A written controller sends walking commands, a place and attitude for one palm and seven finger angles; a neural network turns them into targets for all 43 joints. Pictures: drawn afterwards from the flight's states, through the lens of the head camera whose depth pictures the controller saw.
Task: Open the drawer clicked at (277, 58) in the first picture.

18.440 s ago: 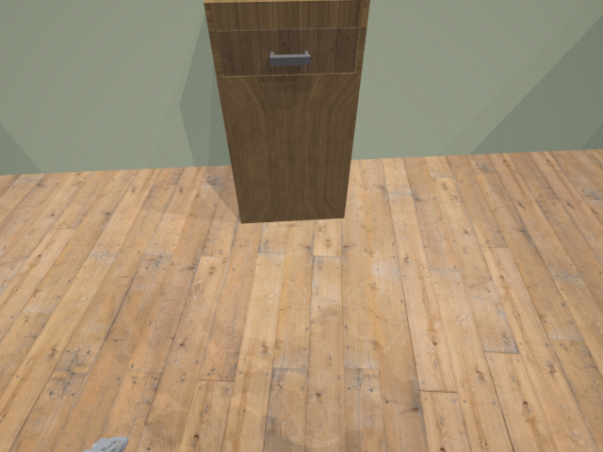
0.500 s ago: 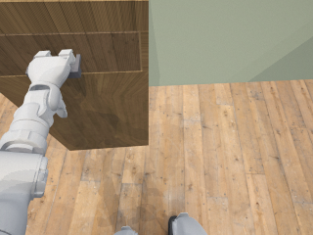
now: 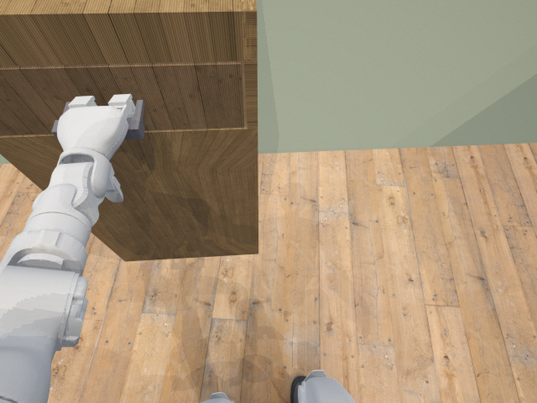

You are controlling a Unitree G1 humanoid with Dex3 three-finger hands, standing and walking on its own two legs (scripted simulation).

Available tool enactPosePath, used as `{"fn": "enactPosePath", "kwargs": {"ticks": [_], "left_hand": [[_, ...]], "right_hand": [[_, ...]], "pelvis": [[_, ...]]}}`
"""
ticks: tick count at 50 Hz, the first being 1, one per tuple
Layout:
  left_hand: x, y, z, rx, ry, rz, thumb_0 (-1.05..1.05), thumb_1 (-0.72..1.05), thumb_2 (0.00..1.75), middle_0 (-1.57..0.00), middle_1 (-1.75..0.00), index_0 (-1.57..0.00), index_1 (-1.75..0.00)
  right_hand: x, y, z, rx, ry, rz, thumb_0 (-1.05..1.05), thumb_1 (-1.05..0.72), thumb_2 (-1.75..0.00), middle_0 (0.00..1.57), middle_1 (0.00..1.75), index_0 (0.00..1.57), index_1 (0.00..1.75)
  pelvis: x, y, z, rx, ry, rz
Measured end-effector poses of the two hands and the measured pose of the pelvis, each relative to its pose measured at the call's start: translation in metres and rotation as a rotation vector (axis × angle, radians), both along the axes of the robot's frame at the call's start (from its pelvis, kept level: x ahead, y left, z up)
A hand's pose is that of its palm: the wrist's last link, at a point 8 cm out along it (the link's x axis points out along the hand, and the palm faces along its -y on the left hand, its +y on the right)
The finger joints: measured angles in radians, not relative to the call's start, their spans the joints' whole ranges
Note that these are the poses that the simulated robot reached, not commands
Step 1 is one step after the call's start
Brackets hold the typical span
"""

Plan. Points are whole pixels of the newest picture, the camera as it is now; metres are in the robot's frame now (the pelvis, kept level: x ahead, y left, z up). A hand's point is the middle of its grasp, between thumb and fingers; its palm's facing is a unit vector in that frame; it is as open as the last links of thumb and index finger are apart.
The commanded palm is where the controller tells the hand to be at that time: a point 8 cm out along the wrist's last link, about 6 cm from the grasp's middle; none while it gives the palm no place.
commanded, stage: close the thumb around the handle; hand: left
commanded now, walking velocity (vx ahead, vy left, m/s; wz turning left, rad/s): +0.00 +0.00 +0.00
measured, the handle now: (102, 118) +0.55 +0.24 +0.05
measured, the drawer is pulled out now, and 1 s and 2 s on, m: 0.00 0.03 0.16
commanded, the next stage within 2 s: pull the drawer open in 0.52 s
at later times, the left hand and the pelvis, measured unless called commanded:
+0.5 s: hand (111, 151) +0.50 +0.23 +0.03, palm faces -0.07 +0.00 -1.00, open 5.7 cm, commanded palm +0.48 +0.23 +0.08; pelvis +0.00 -0.01 +0.00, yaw +0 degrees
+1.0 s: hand (108, 165) +0.47 +0.23 +0.03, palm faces -0.05 -0.02 -1.00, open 5.6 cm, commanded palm +0.44 +0.23 +0.08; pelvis +0.01 +0.00 +0.01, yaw -1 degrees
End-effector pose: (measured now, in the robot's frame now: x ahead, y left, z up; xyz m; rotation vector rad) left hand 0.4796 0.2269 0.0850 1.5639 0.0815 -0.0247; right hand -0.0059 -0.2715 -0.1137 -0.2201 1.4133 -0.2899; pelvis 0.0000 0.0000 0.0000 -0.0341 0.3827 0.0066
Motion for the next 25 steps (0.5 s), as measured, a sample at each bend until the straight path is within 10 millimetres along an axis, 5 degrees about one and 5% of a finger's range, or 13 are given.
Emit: {"fn": "enactPosePath", "kwargs": {"ticks": [20, 25], "left_hand": [[0.003, -0.003, 0.002, 0.003, 0.01, 0.016, 0.0, 0.63, 0.78, -0.39, -1.32, -0.4, -1.32], [0.002, -0.003, 0.001, 0.003, 0.005, 0.012, 0.0, 0.69, 0.8, -0.38, -1.34, -0.41, -1.33]], "right_hand": [[0.0, -0.009, 0.001, -0.007, -0.002, -0.002, 0.0, -0.9, -0.9, 0.21, 0.3, 0.21, 0.3], [-0.002, -0.011, 0.002, -0.015, -0.001, -0.007, 0.0, -0.9, -0.9, 0.21, 0.3, 0.21, 0.3]], "pelvis": [[0.0, -0.007, 0.001, 0.008, -0.001, -0.006], [-0.001, -0.007, 0.001, 0.009, 0.001, -0.01]]}}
